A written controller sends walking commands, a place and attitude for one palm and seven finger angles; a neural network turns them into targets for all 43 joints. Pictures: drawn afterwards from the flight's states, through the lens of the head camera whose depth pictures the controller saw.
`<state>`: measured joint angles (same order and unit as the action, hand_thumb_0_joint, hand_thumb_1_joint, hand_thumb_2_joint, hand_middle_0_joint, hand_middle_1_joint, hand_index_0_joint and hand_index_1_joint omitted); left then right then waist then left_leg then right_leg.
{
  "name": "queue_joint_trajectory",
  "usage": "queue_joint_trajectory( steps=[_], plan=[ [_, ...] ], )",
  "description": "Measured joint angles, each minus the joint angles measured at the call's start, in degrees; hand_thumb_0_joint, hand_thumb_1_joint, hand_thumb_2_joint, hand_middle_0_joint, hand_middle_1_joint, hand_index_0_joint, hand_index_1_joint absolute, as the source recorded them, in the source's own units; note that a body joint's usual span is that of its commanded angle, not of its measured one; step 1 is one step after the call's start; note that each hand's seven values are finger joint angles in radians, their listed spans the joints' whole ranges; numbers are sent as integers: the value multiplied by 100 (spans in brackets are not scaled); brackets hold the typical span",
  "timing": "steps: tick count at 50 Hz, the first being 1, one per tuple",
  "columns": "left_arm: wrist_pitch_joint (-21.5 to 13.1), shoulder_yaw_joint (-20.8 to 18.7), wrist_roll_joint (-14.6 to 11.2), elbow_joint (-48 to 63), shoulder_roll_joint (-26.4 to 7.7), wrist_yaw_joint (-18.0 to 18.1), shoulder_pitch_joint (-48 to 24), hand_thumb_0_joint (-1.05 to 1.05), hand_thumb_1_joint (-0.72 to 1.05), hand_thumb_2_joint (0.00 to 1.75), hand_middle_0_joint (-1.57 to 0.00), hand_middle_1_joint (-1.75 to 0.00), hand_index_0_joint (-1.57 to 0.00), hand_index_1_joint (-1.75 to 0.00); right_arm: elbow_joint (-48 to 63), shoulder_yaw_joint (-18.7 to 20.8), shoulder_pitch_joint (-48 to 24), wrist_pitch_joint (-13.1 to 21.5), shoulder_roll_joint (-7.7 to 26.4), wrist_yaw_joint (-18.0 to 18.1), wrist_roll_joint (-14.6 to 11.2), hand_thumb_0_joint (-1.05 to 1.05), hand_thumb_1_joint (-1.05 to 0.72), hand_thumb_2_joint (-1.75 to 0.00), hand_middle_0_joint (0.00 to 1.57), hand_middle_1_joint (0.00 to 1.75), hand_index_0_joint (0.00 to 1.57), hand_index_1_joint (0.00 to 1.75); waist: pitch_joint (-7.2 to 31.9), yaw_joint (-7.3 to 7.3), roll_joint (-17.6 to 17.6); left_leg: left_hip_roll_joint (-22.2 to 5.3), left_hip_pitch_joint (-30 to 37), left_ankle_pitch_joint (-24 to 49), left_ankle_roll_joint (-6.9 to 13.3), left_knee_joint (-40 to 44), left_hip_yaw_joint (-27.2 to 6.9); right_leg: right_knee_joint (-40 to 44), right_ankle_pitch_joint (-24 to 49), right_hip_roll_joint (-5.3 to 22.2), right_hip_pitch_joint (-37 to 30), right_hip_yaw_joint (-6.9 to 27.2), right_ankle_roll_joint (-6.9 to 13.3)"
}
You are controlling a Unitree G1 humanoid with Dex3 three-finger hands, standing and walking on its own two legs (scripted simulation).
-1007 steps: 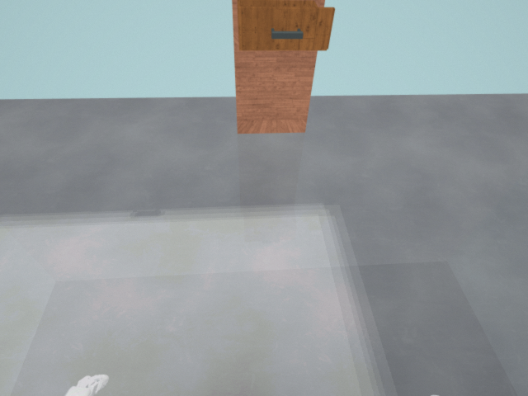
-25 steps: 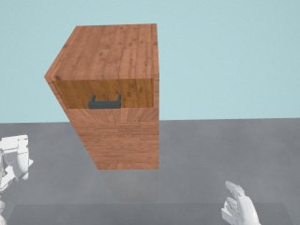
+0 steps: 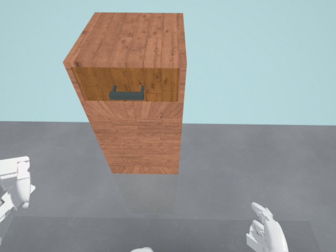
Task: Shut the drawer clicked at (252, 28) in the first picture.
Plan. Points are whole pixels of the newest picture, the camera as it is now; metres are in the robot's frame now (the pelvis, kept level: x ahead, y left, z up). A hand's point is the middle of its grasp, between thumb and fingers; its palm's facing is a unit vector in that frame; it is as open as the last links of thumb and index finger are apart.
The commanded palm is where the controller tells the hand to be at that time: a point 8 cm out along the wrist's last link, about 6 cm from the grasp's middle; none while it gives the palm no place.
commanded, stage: step back with the hand held close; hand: left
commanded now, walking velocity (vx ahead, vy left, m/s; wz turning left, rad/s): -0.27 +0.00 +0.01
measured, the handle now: (127, 91) +0.65 +0.20 -0.03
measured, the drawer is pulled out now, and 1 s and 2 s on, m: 0.00 0.00 0.00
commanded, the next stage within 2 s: stop stepping back and stand still in 0.40 s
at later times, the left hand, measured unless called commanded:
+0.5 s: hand out of the picture +0.09 +0.22 +0.18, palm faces +0.30 -0.84 -0.46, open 3.2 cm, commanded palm +0.04 +0.28 +0.19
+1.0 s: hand out of the picture +0.01 +0.25 +0.17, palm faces +0.34 -0.82 -0.46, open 3.3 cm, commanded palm -0.06 +0.29 +0.19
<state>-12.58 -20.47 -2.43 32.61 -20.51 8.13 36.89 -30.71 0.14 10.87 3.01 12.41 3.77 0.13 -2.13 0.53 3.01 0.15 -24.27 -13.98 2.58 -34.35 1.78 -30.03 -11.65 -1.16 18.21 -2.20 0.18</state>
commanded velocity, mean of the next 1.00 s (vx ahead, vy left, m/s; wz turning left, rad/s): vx -0.09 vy -0.01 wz -0.01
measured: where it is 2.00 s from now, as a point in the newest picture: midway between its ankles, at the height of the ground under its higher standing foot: outside the picture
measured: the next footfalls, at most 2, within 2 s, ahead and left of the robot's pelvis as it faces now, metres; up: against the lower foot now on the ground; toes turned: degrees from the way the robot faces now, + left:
right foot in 0.38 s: -0.12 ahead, -0.10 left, +0.00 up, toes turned +6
left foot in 0.82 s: -0.12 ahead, +0.13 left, +0.00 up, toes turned +2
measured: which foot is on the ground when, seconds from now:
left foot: down 0.00-0.62, up 0.64-0.80, down 0.82-1.00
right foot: down 0.00-0.12, up 0.14-0.36, down 0.38-1.00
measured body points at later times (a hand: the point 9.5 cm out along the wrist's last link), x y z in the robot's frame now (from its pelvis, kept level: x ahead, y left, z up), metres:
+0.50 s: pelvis -0.10 +0.00 -0.01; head -0.06 +0.02 +0.44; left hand +0.07 +0.26 +0.20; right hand +0.08 -0.22 -0.10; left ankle +0.09 +0.08 -0.73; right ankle -0.21 -0.12 -0.73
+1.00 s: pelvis -0.19 +0.01 +0.00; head -0.17 +0.03 +0.45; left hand -0.01 +0.29 +0.20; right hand -0.03 -0.22 -0.07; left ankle -0.16 +0.13 -0.73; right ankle -0.17 -0.09 -0.72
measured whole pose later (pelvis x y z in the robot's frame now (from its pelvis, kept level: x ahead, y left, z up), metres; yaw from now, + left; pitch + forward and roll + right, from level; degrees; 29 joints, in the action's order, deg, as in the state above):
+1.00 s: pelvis -0.19 +0.01 +0.00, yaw +0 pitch -1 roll +1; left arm -11.8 -22.4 -1.8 35.9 -23.9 9.4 34.8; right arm -34.6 -0.6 12.1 8.7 9.6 2.4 0.3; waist -3.6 -1.6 -3.9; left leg -0.3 -16.1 -13.4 0.4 -30.6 2.7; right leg -38.6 -23.6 0.3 19.0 -2.1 -0.2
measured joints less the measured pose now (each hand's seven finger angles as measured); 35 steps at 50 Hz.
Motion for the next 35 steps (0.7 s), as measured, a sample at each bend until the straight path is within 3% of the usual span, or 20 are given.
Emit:
queue_joint_trajectory(
  steps=[3,6,9,12,15,17,19,20,23,25,28,29,31,32,33,35],
  plan=[
    [-33,120,12,168,32,71,-51,1,89,90,-140,-160,-141,-160,-96,6,44,9,25,-3,30,1,-90,-90,20,30,20,30,-39,1,-85,54,-130,-164,-86,-145,-123,5,109,-17,73,-9,-3],
    [-75,113,18,335,-73,116,-156,1,89,90,-140,-160,-141,-160,-153,1,88,1,48,44,42,1,-90,-90,20,30,20,30,-110,-63,-175,65,-140,364,33,-3,-157,-118,2,-35,166,-10,-45],
    [-93,-66,140,308,-292,95,-338,1,88,90,-140,-160,-141,-160,-141,42,175,49,5,95,65,1,-90,-90,20,30,20,30,-122,-214,-136,44,-217,730,178,196,-266,-1266,-641,-273,413,212,-104],
    [-127,-335,138,281,-531,90,-389,1,88,90,-140,-160,-141,-160,-173,79,290,114,-113,47,82,1,-90,-90,20,30,20,30,26,-319,-108,-21,-371,986,192,544,-328,-2214,-1081,-460,303,272,-62],
    [-190,-580,-21,411,-612,135,-75,1,89,90,-140,-160,-141,-160,-225,42,290,200,-204,-49,89,1,-90,-90,20,30,20,30,236,-248,-192,-75,-560,1303,123,953,-229,-1775,-1577,-427,-220,197,33],
    [-215,-627,-124,530,-600,128,169,1,89,90,-140,-160,-140,-160,-257,7,204,278,-234,-102,114,1,-90,-90,20,30,20,30,323,-135,-266,-104,-696,1692,59,1194,-114,-892,-1754,-354,-681,136,104],
    [-277,-610,-156,632,-599,95,264,1,89,90,-140,-160,-140,-160,-283,-24,25,338,-257,-153,142,1,-90,-90,20,30,20,30,290,10,-425,-80,-891,1926,20,1213,85,250,-1393,-195,-1145,169,182],
    [-337,-501,-133,624,-515,53,191,1,89,90,-140,-160,-140,-160,-335,-23,-113,348,-221,-170,138,1,-90,-90,20,30,20,30,189,80,-362,-149,-1001,1908,-4,1074,123,500,-1376,-213,-1219,186,108],
    [-425,-116,-83,550,-330,-49,-60,1,89,90,-140,-160,-141,-160,-625,-40,-305,282,-172,-122,111,1,-90,-90,20,30,20,30,-78,115,-115,-277,-921,1343,-89,764,-16,396,-1265,-390,-1325,174,71],
    [-431,-120,-89,668,-403,-99,-119,1,88,90,-141,-160,-141,-160,-625,-73,-230,249,-189,-86,75,1,-90,-90,20,30,20,30,-106,134,-133,-319,-683,1954,-34,861,-24,96,-1354,-413,-1344,223,42],
    [-440,-304,-146,601,-610,-143,-398,1,88,90,-141,-160,-141,-160,-527,-49,-252,235,-276,-84,69,1,-90,-90,20,30,20,30,-152,42,-315,-250,-514,1943,50,908,110,-767,-1769,-303,-1000,287,-59],
    [-407,-362,-167,512,-641,-144,-479,1,88,90,-141,-160,-141,-160,-450,-42,-274,245,-283,-97,83,1,-90,-90,20,30,20,30,-166,-20,-326,-231,-484,1961,37,983,132,-883,-1992,-300,-877,281,-3],
    [-256,-416,-192,301,-651,-154,-567,1,88,90,-140,-160,-141,-160,-277,-16,-278,220,-244,-103,100,1,-90,-90,20,30,20,30,-204,-265,-185,-183,-536,1779,-51,1008,2,-846,-1758,-332,-827,135,151],
    [-179,-418,-184,222,-655,-157,-536,1,88,90,-140,-160,-141,-160,-218,2,-242,171,-217,-109,73,1,-90,-90,20,30,20,30,-197,-374,-122,-150,-679,1141,-168,727,-58,-729,-1479,-311,-844,21,189],
    [-115,-418,-184,199,-653,-153,-406,1,88,90,-140,-160,-141,-160,-218,15,-172,108,-198,-125,31,1,-90,-90,20,30,20,30,-111,-376,-158,-51,-896,445,-293,-40,-140,-683,-1294,-241,-803,5,203],
    [-3,-416,-171,268,-522,-151,5,1,88,90,-140,-160,-141,-160,-383,32,30,-51,-164,-171,-4,1,-90,-90,20,30,20,30,243,-209,-368,177,-1244,-104,-404,-1933,-253,-582,-1203,-76,-659,191,194]
  ],
)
